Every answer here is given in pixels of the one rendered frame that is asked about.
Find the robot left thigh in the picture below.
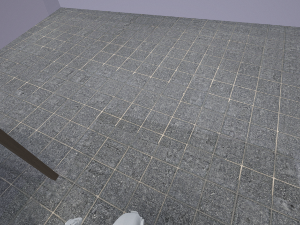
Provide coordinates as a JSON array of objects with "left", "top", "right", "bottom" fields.
[{"left": 113, "top": 213, "right": 144, "bottom": 225}]

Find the table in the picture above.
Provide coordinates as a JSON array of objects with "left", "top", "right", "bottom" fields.
[{"left": 0, "top": 129, "right": 59, "bottom": 180}]

